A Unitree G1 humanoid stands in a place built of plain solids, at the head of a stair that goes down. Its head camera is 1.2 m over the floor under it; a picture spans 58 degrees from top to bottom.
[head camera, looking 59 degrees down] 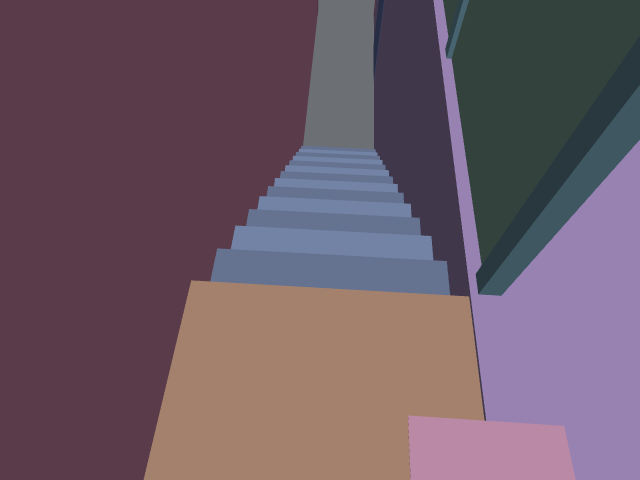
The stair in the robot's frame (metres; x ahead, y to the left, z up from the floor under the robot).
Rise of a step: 0.19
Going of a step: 0.22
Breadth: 0.85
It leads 4 degrees to the right of straight ahead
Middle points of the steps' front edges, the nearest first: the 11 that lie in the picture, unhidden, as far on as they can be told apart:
0.55 -0.03 0.00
0.77 -0.04 -0.19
1.00 -0.05 -0.38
1.22 -0.07 -0.57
1.44 -0.08 -0.76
1.66 -0.10 -0.95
1.89 -0.11 -1.14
2.11 -0.12 -1.33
2.33 -0.14 -1.53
2.55 -0.15 -1.72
2.77 -0.17 -1.91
